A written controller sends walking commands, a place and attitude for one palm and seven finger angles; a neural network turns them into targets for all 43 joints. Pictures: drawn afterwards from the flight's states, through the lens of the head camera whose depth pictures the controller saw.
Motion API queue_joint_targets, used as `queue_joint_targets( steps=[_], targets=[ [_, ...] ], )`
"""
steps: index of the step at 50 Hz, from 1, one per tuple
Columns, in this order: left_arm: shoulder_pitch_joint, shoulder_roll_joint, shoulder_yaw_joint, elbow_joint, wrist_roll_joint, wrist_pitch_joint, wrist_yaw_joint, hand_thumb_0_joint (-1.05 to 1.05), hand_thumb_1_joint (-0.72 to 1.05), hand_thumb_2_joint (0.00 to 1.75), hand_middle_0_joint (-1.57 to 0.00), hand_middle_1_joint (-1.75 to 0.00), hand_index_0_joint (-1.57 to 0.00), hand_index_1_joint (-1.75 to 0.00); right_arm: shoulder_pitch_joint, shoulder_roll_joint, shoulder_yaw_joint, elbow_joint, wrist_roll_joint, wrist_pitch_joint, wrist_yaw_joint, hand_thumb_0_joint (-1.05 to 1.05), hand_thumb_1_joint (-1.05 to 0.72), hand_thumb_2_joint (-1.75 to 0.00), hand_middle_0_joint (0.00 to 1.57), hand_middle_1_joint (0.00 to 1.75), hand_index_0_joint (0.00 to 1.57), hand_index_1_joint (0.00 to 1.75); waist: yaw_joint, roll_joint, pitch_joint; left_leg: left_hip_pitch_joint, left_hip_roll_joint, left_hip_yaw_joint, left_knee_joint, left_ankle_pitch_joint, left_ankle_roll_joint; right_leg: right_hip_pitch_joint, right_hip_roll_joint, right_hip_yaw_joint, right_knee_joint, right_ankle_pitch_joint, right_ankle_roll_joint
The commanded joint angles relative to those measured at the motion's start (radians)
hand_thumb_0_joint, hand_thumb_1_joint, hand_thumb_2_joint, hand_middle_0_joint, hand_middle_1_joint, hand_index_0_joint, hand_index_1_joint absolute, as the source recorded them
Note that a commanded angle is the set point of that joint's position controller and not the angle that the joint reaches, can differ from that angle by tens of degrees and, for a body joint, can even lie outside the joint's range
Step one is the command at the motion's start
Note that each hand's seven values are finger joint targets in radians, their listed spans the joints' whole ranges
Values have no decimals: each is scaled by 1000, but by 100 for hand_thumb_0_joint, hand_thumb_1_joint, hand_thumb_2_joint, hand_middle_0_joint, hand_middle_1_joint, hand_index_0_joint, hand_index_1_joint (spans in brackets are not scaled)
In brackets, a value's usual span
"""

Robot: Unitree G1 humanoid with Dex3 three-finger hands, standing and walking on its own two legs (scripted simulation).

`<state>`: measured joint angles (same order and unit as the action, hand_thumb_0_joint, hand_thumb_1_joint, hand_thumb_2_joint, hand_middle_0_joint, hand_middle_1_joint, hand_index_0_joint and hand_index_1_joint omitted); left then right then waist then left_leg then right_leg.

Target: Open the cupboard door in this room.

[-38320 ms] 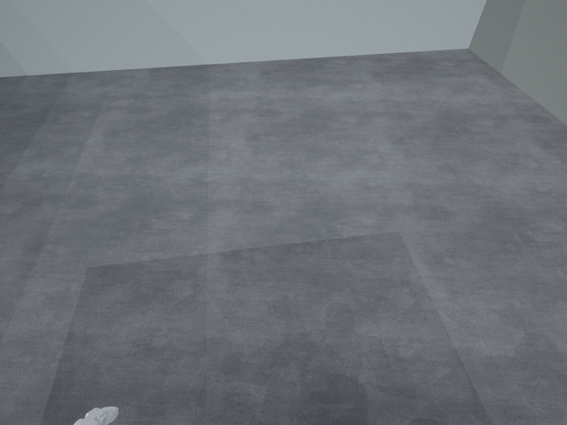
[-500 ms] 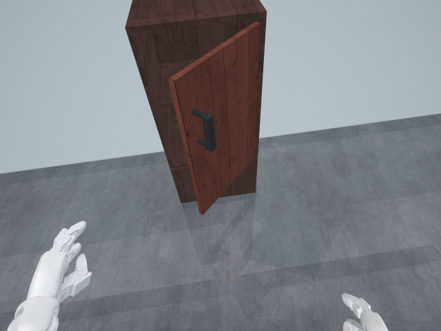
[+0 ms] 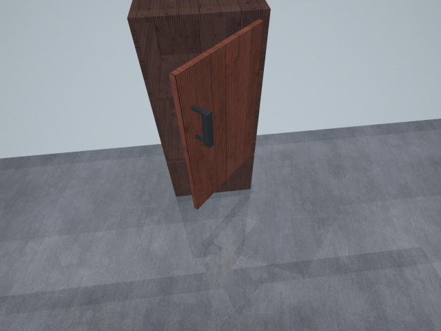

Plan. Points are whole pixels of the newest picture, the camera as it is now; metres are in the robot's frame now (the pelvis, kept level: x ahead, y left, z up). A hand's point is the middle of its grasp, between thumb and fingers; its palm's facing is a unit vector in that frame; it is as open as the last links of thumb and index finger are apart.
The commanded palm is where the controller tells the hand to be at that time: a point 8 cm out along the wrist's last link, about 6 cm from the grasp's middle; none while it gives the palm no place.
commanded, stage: let the arm hang, fingers relaxed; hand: left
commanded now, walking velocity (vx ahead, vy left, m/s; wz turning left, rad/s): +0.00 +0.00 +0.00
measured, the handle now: (202, 126) +0.63 +0.09 -0.03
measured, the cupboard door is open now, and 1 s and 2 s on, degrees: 45 45 45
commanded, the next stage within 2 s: look to check the result in 0.48 s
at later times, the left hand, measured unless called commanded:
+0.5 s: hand out of the picture +0.03 +0.17 -0.17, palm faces +0.03 -0.98 -0.21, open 7.3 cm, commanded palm none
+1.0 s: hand out of the picture +0.03 +0.16 -0.17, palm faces +0.04 -0.98 -0.20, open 7.3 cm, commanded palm none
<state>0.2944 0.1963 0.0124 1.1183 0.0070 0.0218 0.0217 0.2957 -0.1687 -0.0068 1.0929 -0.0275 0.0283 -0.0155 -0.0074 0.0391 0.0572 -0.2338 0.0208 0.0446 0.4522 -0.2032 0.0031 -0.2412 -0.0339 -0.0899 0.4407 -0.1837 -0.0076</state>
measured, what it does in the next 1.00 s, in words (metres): stands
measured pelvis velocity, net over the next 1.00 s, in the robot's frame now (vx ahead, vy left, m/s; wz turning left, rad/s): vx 0.03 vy -0.01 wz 0.00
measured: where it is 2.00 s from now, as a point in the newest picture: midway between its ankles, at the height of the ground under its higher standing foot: outside the picture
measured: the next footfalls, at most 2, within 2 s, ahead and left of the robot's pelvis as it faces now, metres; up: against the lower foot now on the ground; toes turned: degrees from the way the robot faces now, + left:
none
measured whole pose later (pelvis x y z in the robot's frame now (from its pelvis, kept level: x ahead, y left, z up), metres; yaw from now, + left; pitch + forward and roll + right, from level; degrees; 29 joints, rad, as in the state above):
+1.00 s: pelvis +0.03 -0.01 +0.00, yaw +0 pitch -1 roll +0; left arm 0.24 0.14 0.02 1.15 0.00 -0.01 0.03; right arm 0.25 -0.14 -0.01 1.14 -0.03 0.01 -0.03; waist -0.01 0.02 0.06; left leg -0.16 0.03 0.04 0.39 -0.21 -0.02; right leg -0.18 -0.02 -0.10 0.41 -0.21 -0.02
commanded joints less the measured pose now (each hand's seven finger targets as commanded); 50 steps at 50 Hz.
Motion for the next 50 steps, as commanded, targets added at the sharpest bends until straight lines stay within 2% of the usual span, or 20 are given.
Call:
queue_joint_targets(
  steps=[1, 8, 17, 24, 32, 36, 39, 45, 50],
  targets=[
    [1, 99, 24, -27, 4, -29, 7, 0, 90, 90, -20, -30, -20, -30, 59, -86, -15, -17, 3, -19, -8, 0, -90, -90, 20, 30, 20, 30, -2, -63, 15, -32, 70, -85, -127, -76, 28, -7, -74, 107, -126, -145, -35],
    [0, 81, 26, -11, 4, -31, 12, 0, 90, 90, -20, -30, -20, -30, 64, -57, -11, 7, 2, -21, -10, 0, -90, -90, 20, 30, 20, 30, 0, -65, 32, -20, 68, -71, -128, -27, 23, -5, -75, 102, -120, -110, -31],
    [-1, 59, 28, -7, 4, -33, 14, 0, 90, 90, -20, -30, -20, -30, 53, -41, -11, 16, 1, -28, -15, 0, -90, -90, 20, 30, 20, 30, 7, 3, 33, -27, 73, -78, -144, -6, 19, 26, -71, 98, -107, -49, -30],
    [-1, 60, 30, -7, 4, -36, 13, 0, 90, 90, -20, -30, -20, -30, 57, -49, -16, 13, 4, -27, -16, 0, -90, -90, 20, 30, 20, 30, 3, -45, 17, 6, 71, -68, -129, 13, 18, 23, -74, 96, -121, -58, -30],
    [1, 58, 29, 0, 2, -40, 13, 0, 90, 90, -20, -30, -20, -30, 50, -48, -13, 18, 5, -31, -19, 0, -90, -90, 20, 30, 20, 30, 1, -24, -9, 32, 77, -67, -124, 75, 16, 50, -78, 92, -113, 10, -32],
    [3, 56, 27, 6, 2, -40, 14, 0, 90, 90, -20, -30, -20, -30, 46, -48, -12, 21, 5, -27, -19, 0, -90, -90, 20, 30, 20, 30, -1, -49, 14, 34, 74, -64, -123, 70, 14, 36, -78, 96, -126, -2, -31],
    [8, 56, 28, 6, 3, -43, 15, 0, 90, 90, -20, -30, -20, -30, 41, -54, -13, 19, 7, -28, -20, 0, -90, -90, 20, 30, 20, 30, 1, -34, -3, 49, 76, -62, -119, 83, 14, 47, -76, 95, -127, 15, -32],
    [3, 56, 25, 10, 2, -42, 14, 0, 90, 90, -20, -30, -20, -30, 31, -52, -10, 25, 5, -27, -20, 0, -90, -90, 20, 30, 20, 30, -1, -32, 14, 45, 75, -61, -121, 83, 10, 47, -79, 93, -133, 19, -31],
    [4, 59, 26, 11, 2, -45, 14, 0, 90, 90, -20, -30, -20, -30, 26, -55, -10, 27, 5, -30, -21, 0, -90, -90, 20, 30, 20, 30, 1, -50, 4, 57, 76, -62, -122, 111, 12, 62, -83, 89, -132, 59, -31]
  ],
)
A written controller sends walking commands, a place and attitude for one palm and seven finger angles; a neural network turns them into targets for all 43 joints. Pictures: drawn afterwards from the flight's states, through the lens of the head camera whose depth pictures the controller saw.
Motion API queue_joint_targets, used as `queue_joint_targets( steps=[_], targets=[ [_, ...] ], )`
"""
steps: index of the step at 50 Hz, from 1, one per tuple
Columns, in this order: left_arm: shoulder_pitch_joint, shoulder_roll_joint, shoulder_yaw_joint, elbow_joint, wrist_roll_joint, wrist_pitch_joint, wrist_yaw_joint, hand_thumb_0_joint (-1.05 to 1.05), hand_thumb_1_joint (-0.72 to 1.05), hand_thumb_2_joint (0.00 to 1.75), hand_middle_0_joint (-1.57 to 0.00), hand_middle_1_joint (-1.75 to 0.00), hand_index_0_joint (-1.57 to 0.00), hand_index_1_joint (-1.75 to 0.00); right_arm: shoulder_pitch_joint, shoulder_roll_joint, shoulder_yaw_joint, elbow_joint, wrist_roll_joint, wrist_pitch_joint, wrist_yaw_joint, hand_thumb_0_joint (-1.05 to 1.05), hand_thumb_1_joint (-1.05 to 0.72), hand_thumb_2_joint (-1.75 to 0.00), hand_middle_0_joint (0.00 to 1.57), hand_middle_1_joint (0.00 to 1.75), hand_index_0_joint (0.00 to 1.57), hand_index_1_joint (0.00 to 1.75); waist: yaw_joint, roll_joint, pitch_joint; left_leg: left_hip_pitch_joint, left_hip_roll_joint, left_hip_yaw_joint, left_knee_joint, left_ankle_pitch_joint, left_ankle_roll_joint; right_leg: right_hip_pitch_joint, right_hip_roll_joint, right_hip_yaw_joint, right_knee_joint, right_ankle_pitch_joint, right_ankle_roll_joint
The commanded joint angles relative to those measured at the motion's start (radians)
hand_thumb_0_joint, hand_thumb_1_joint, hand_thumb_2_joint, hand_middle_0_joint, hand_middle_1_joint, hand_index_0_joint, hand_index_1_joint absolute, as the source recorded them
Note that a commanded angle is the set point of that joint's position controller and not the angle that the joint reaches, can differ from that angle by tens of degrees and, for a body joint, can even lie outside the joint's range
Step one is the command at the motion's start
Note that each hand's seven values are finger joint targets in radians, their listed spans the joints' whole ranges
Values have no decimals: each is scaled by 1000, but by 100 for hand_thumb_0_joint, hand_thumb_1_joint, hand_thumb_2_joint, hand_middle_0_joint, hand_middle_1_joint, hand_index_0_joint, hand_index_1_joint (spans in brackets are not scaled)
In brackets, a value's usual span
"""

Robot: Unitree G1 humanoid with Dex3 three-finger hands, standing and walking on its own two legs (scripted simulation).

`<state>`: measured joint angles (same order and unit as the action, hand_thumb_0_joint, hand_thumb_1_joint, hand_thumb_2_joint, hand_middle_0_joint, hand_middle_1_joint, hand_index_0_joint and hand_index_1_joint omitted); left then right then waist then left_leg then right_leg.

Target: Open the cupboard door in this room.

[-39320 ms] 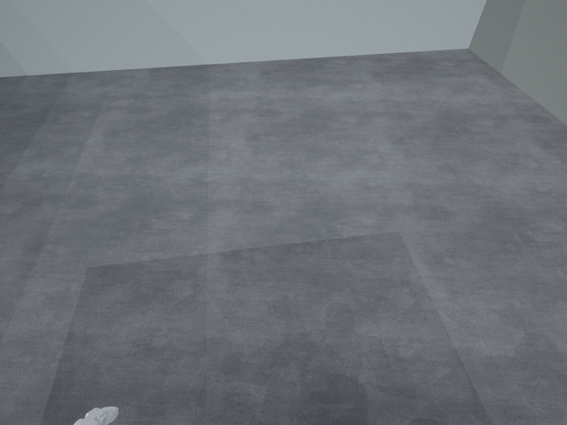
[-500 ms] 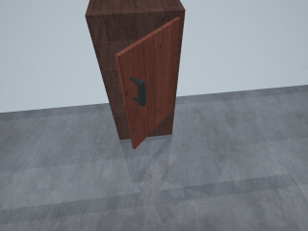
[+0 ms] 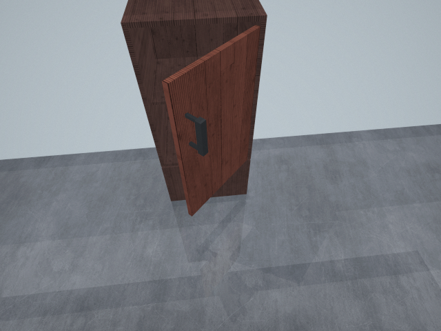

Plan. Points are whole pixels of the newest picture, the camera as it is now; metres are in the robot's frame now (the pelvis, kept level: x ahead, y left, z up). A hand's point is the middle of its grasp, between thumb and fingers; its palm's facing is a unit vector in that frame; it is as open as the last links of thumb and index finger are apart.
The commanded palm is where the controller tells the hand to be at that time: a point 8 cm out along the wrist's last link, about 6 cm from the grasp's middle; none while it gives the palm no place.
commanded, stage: look to check the result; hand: left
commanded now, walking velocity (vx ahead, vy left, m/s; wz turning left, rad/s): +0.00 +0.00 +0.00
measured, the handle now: (196, 134) +0.60 +0.10 -0.03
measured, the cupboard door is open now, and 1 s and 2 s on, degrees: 45 45 45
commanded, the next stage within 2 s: walk to a spot facing it in 0.10 s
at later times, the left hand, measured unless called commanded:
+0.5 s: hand out of the picture +0.03 +0.19 -0.18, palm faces -0.03 -0.98 -0.21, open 7.4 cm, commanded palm none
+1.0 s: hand out of the picture +0.11 +0.15 -0.17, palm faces -0.31 -0.91 -0.26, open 7.4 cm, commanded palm none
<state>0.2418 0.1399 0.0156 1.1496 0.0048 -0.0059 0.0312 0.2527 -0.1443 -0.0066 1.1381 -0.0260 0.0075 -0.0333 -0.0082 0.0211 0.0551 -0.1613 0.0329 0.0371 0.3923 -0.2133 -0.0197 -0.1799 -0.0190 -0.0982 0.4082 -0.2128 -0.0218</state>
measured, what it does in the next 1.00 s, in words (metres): lifts its left foot, turning right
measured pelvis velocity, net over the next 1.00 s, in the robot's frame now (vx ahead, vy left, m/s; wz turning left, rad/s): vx -0.01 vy -0.02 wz -0.41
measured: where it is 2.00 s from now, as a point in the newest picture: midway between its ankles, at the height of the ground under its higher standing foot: outside the picture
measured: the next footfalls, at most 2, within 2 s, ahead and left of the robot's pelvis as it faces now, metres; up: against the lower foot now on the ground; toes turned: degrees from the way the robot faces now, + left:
left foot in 1.06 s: +0.10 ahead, +0.10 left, +0.00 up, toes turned -26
right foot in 1.36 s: -0.04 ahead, -0.17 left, +0.00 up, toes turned -37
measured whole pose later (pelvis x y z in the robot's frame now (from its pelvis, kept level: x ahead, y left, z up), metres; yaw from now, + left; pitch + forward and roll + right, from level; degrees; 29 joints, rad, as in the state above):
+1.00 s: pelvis -0.01 -0.02 +0.00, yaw -23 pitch +1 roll +2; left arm 0.22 0.21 0.08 0.95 0.02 0.04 0.01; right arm 0.05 -0.22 -0.06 0.90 0.00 0.03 -0.03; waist 0.03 -0.02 0.10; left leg -0.37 0.01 0.00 0.77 -0.44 -0.04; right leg -0.30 0.09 0.17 0.50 -0.21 -0.04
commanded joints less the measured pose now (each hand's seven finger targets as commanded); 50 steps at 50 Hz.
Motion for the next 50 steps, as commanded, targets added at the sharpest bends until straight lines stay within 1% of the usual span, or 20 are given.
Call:
queue_joint_targets(
  steps=[1, 11, 15, 21, 24, 26, 28, 29, 32, 33, 34, 35, 36, 37, 38, 40, 42, 44, 47, 50],
  targets=[
    [57, 116, 22, -21, 3, -18, 5, 0, 90, 90, -20, -30, -20, -30, 69, -81, -9, -15, 4, -9, -3, 0, -90, -90, 20, 30, 20, 30, 2, -18, 3, -13, 65, -54, -64, 125, 33, 5, -98, 99, -98, 95, -17],
    [57, 119, 21, -20, 2, -20, 5, 0, 90, 90, -20, -30, -20, -30, 66, -86, -9, -13, 3, -11, -4, 0, -90, -90, 20, 30, 20, 30, 3, -24, 1, 0, 68, -51, -70, 134, 33, 14, -97, 102, -104, 125, -17],
    [41, 144, 45, -41, 7, 1, 2, 0, 90, 90, -20, -30, -20, -30, 72, -94, -25, -24, 3, 6, -14, 0, -90, -90, 20, 30, 20, 30, -1, -29, 25, -11, 78, -4, -5, 89, 25, -36, -99, 141, -69, 171, -28],
    [0, 176, 85, -105, 14, 28, -13, 0, 90, 90, -20, -30, -20, -30, 56, -126, -57, -80, 4, 15, -24, 0, -90, -90, 20, 30, 20, 30, -7, -65, -24, -15, 94, 40, 70, 17, 28, -91, -97, 215, -4, 203, -54],
    [-24, 153, 90, -141, 15, 37, -23, 0, 90, 90, -20, -30, -20, -30, 49, -161, -68, -106, -1, 12, -26, 0, -90, -90, 20, 30, 20, 30, -8, 62, -8, 3, 182, -40, -8, -16, 65, -191, -23, 179, 112, 112, -30],
    [-47, 133, 92, -172, 17, 47, -34, 0, 90, 90, -20, -30, -20, -30, 48, -210, -81, -121, -8, 6, -29, 0, -90, -90, 20, 30, 20, 30, -10, 200, 11, -18, 331, -157, -123, -5, 150, -253, 31, 92, 361, -135, -5],
    [-64, 129, 97, -197, 19, 55, -41, 0, 90, 90, -20, -30, -20, -30, 31, -219, -79, -144, -16, -1, -29, 0, -90, -90, 20, 30, 20, 30, -5, 219, 4, -3, 385, -159, -135, 126, 206, -300, 8, 108, 541, -311, 2],
    [-65, 126, 97, -202, 18, 53, -43, 0, 90, 90, -20, -30, -20, -30, 15, -213, -79, -157, -15, -3, -29, 0, -90, -90, 20, 30, 20, 30, 3, 166, -5, 0, 393, -134, -103, 168, 206, -289, -9, 119, 535, -314, 0],
    [10, 125, 96, -193, 15, 43, -53, 0, 90, 90, -20, -30, -20, -30, -55, -247, -85, -188, -19, 1, -24, 0, -90, -90, 20, 30, 20, 30, 55, 115, -34, -38, 316, 18, 58, 269, 117, -113, -7, 65, 290, -189, 4],
    [75, 147, 105, -180, 17, 37, -51, 0, 90, 90, -20, -30, -20, -30, -81, -242, -86, -201, -10, 6, -22, 0, -90, -90, 20, 30, 20, 30, 92, 23, -57, -77, 251, 65, 186, 185, 65, -18, 0, 77, 109, -12, 3],
    [120, 254, 121, -170, 31, 20, -37, 0, 90, 90, -20, -30, -20, -30, -79, -186, -83, -230, 7, 13, -15, 0, -90, -90, 20, 30, 20, 30, 100, -293, -66, -245, 98, 147, 428, -114, -7, 76, -166, 380, -91, 229, -52],
    [130, 322, 132, -170, 22, 21, -21, 0, 90, 90, -20, -30, -20, -30, -119, -154, -76, -263, 11, 18, -7, 0, -90, -90, 20, 30, 20, 30, 112, -401, -33, -380, 0, 80, 647, -431, -25, 76, -315, 612, -115, 498, -136],
    [114, 315, 129, -180, 13, 23, -13, 0, 90, 90, -20, -30, -20, -30, -111, -171, -79, -260, 13, 26, -5, 0, -90, -90, 20, 30, 20, 30, 92, -297, -36, -396, 32, -27, 747, -392, -14, 70, -312, 578, -98, 416, -194],
    [45, 303, 123, -210, 13, 26, -15, 0, 90, 90, -20, -30, -20, -30, -111, -167, -79, -258, 16, 26, 5, 0, -90, -90, 20, 30, 20, 30, 61, -202, -21, -384, 44, -34, 764, -341, -14, -25, -278, 562, -108, 167, -215],
    [-18, 275, 121, -233, 20, 28, -10, 0, 90, 90, -20, -30, -20, -30, -125, -170, -79, -257, 11, 27, 3, 0, -90, -90, 20, 30, 20, 30, 37, -236, -23, -390, 47, -50, 760, -292, -17, -37, -226, 557, -98, 139, -201],
    [-36, 252, 115, -249, 21, 23, -4, 0, 90, 90, -20, -30, -20, -30, -130, -162, -76, -260, 9, 24, 3, 0, -90, -90, 20, 30, 20, 30, 28, -195, -61, -353, 40, -47, 704, -250, -25, -11, -191, 500, -59, 281, -186],
    [-2, 260, 116, -246, 22, 18, -3, 0, 90, 90, -20, -30, -20, -30, -145, -141, -68, -267, 15, 21, 2, 0, -90, -90, 20, 30, 20, 30, 37, -134, -107, -326, 17, -33, 586, -258, -32, 62, -174, 495, -25, 439, -190],
    [23, 273, 118, -243, 25, 19, -2, 0, 90, 90, -20, -30, -20, -30, -152, -135, -65, -278, 22, 15, -1, 0, -90, -90, 20, 30, 20, 30, 46, -139, -141, -303, -1, -29, 483, -258, -34, 128, -168, 513, 2, 523, -193],
    [20, 280, 123, -252, 23, 27, -6, 0, 90, 90, -20, -30, -20, -30, -162, -141, -65, -296, 28, 12, -6, 0, -90, -90, 20, 30, 20, 30, 46, -167, -125, -264, -21, -40, 396, -235, -26, 94, -152, 547, -2, 510, -186],
    [-39, 274, 120, -277, 19, 34, -9, 0, 90, 90, -20, -30, -20, -30, -79, -152, -67, -283, 32, 4, -12, 0, -90, -90, 20, 30, 20, 30, -8, -156, -122, -86, -24, -53, 159, -111, -18, -31, -110, 538, 37, 413, -126]
  ],
)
